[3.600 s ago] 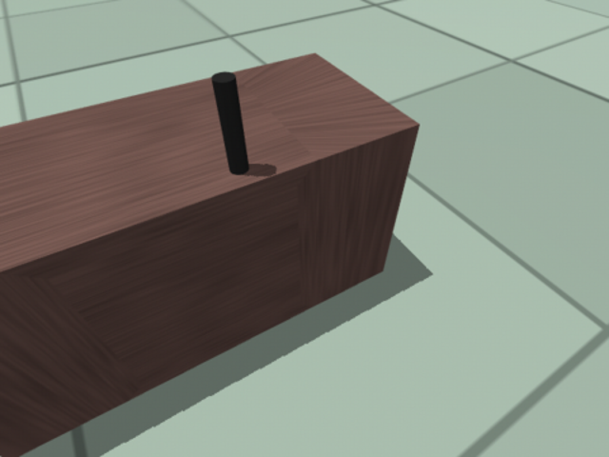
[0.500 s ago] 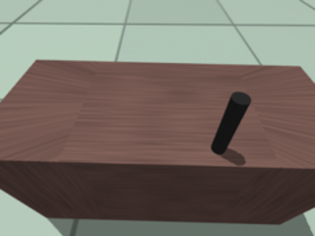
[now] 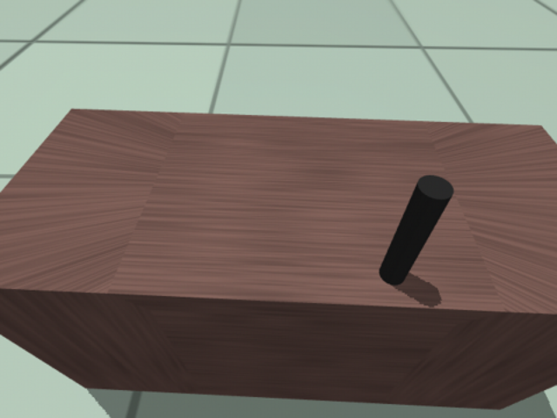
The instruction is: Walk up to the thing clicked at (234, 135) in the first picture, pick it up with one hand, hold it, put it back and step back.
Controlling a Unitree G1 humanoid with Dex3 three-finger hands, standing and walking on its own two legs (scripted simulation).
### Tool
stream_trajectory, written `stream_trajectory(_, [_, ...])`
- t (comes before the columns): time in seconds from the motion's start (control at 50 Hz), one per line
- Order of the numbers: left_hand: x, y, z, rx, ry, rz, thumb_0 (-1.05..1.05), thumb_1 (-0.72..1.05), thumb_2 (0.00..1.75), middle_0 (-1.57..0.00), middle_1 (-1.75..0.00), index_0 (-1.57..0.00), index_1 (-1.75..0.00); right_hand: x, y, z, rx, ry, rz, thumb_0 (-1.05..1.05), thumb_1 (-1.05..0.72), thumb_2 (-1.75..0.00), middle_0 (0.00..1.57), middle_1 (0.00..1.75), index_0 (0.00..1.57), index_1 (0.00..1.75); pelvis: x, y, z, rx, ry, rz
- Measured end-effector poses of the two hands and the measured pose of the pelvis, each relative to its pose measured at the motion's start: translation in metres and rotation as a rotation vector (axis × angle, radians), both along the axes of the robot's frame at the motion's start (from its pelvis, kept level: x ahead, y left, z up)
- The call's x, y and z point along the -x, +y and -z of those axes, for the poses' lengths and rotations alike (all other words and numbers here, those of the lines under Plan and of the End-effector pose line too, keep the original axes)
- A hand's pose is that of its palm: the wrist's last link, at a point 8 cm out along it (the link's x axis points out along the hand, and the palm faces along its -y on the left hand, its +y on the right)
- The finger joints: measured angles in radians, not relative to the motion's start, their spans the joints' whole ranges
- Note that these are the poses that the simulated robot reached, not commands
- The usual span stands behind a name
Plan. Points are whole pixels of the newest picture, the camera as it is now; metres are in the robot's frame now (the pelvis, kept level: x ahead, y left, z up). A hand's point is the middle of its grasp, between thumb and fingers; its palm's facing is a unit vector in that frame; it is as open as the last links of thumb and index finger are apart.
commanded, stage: stand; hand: right
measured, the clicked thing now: (410, 237) +0.39 -0.20 +0.04
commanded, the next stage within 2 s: none
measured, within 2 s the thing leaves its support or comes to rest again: neither
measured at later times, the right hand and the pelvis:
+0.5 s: hand out of the picture +0.09 -0.26 -0.15, palm faces +0.00 +0.94 -0.34, open 7.4 cm; pelvis +0.01 -0.01 +0.00, yaw -2 degrees
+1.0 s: hand out of the picture +0.08 -0.26 -0.15, palm faces +0.00 +0.94 -0.34, open 7.4 cm; pelvis +0.01 -0.01 +0.01, yaw -2 degrees
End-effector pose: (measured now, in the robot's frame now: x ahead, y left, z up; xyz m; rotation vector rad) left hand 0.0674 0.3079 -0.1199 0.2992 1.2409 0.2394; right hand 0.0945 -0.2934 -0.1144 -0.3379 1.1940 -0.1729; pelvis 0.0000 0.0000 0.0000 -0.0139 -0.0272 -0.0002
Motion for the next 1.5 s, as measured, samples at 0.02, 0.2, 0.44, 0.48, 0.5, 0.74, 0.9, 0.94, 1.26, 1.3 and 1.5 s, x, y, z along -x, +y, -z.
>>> stream_trajectory(0.02, [0.000,-0.001,0.000,0.001,0.004,0.003,0.01,0.90,0.89,-0.20,-0.30,-0.20,-0.30,-0.001,0.001,0.000,-0.004,-0.003,0.001,0.00,-0.91,-0.90,0.20,0.30,0.20,0.30,-0.001,0.000,-0.001,-0.001,0.000,0.003])
stream_trajectory(0.2, [-0.003,-0.013,-0.001,0.013,0.023,0.019,0.01,0.90,0.89,-0.20,-0.30,-0.20,-0.30,-0.002,-0.002,0.000,-0.015,-0.013,0.023,0.00,-0.91,-0.90,0.20,0.30,0.20,0.30,-0.008,-0.004,-0.003,-0.005,-0.004,0.020])
stream_trajectory(0.44, [-0.013,-0.018,-0.003,0.013,0.006,0.041,0.01,0.90,0.89,-0.20,-0.30,-0.20,-0.30,0.009,-0.010,-0.001,-0.004,0.008,0.046,0.00,-0.91,-0.90,0.20,0.30,0.20,0.30,-0.010,-0.007,-0.004,-0.005,-0.009,0.029])
stream_trajectory(0.48, [-0.014,-0.018,-0.003,0.012,0.003,0.046,0.01,0.90,0.89,-0.20,-0.30,-0.20,-0.30,0.011,-0.011,-0.001,-0.002,0.010,0.050,0.00,-0.91,-0.90,0.20,0.30,0.20,0.30,-0.010,-0.007,-0.004,-0.005,-0.010,0.030])
stream_trajectory(0.5, [-0.015,-0.019,-0.003,0.012,0.002,0.048,0.01,0.90,0.89,-0.20,-0.30,-0.20,-0.30,0.012,-0.011,-0.001,-0.001,0.011,0.052,0.00,-0.91,-0.90,0.20,0.30,0.20,0.30,-0.010,-0.007,-0.004,-0.005,-0.010,0.030])
stream_trajectory(0.74, [-0.017,-0.018,-0.003,0.012,0.007,0.058,0.01,0.90,0.89,-0.20,-0.30,-0.20,-0.30,0.023,-0.012,-0.001,0.001,0.037,0.061,0.00,-0.91,-0.90,0.20,0.30,0.20,0.30,-0.010,-0.007,-0.005,-0.007,-0.005,0.034])
stream_trajectory(0.9, [-0.015,-0.017,-0.003,0.012,0.014,0.058,0.01,0.90,0.89,-0.20,-0.30,-0.20,-0.30,0.023,-0.010,0.000,-0.002,0.037,0.058,0.00,-0.91,-0.90,0.20,0.30,0.20,0.30,-0.011,-0.006,-0.005,-0.008,-0.004,0.037])
stream_trajectory(0.94, [-0.014,-0.016,-0.004,0.011,0.014,0.058,0.01,0.90,0.89,-0.20,-0.30,-0.20,-0.30,0.022,-0.009,0.000,-0.003,0.035,0.057,0.00,-0.91,-0.90,0.20,0.30,0.20,0.30,-0.011,-0.006,-0.005,-0.008,-0.004,0.037])
stream_trajectory(1.26, [-0.009,-0.015,-0.002,0.013,0.019,0.063,0.01,0.90,0.89,-0.20,-0.30,-0.20,-0.30,0.021,-0.008,-0.002,-0.001,0.024,0.056,0.00,-0.91,-0.90,0.20,0.30,0.20,0.30,-0.010,-0.004,-0.005,-0.005,-0.007,0.039])
stream_trajectory(1.3, [-0.009,-0.015,-0.002,0.015,0.021,0.063,0.01,0.90,0.89,-0.20,-0.30,-0.20,-0.30,0.022,-0.008,-0.002,0.001,0.026,0.057,0.00,-0.91,-0.90,0.20,0.30,0.20,0.30,-0.010,-0.004,-0.005,-0.006,-0.006,0.040])
stream_trajectory(1.5, [-0.008,-0.012,-0.001,0.015,0.024,0.062,0.01,0.90,0.89,-0.20,-0.30,-0.20,-0.30,0.026,-0.007,-0.002,0.005,0.039,0.061,0.00,-0.91,-0.90,0.20,0.30,0.20,0.30,-0.010,-0.002,-0.005,-0.006,-0.006,0.039])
